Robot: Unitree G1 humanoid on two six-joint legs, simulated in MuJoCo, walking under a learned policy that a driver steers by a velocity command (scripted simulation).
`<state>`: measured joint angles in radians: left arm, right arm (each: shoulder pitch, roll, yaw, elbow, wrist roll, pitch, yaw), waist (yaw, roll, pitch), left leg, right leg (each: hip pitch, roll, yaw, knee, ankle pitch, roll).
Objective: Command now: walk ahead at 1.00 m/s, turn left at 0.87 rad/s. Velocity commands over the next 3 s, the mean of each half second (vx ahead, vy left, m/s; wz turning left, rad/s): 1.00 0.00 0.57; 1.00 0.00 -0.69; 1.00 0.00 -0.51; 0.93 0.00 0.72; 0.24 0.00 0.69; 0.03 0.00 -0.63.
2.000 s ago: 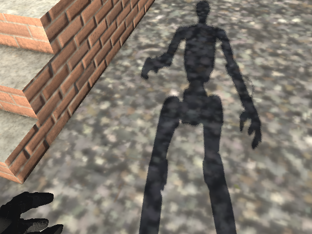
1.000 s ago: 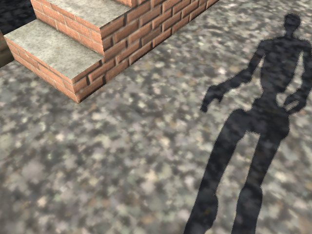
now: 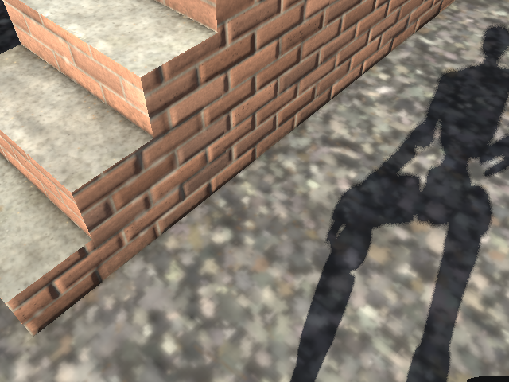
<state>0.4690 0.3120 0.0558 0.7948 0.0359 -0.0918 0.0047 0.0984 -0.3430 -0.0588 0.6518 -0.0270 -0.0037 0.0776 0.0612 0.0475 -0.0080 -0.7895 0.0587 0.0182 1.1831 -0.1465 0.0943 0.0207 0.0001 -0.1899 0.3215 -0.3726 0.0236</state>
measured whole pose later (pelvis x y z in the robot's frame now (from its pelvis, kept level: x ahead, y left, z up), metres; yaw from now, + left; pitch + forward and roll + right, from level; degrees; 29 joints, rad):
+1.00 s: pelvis +0.84 +0.14 +0.00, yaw -7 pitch +2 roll +0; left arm 0.28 0.31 0.06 0.77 -0.01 -0.06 0.01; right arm 0.08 -0.19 0.07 0.61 -0.06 -0.10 -0.07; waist 0.06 -0.03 0.03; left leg -0.38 0.02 -0.09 0.54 -0.19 -0.03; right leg -0.34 0.23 0.15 0.88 -0.35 -0.08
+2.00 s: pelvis +0.94 -0.07 +0.01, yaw +6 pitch +0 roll -2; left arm 0.04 0.22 -0.06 0.62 0.01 -0.04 0.01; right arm 0.21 -0.28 -0.07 0.74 0.00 -0.03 -0.01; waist -0.05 -0.02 0.11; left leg -0.27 -0.13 -0.21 0.42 -0.13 0.07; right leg -0.35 0.02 0.06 0.58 -0.22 0.05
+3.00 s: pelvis +0.77 -0.16 +0.01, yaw +1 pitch +0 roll +3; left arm 0.27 0.32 0.07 0.75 0.01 0.10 0.00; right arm 0.10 -0.31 -0.05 0.83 -0.03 0.03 -0.02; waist 0.01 0.02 0.09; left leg -0.55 0.00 -0.01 1.03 -0.30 -0.05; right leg -0.23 0.04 0.08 0.51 -0.27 -0.06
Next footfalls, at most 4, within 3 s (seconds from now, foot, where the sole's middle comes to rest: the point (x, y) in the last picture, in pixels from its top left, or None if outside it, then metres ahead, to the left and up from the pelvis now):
0.18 left None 0.34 0.07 -0.77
0.62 right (252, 276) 0.80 0.09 -0.77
0.96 left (198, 229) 0.96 0.28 -0.77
1.36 right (322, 241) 0.93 -0.12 -0.77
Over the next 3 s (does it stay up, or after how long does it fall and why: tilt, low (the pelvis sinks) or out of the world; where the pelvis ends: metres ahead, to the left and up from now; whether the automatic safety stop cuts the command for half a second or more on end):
stays up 0.77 -0.16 0.01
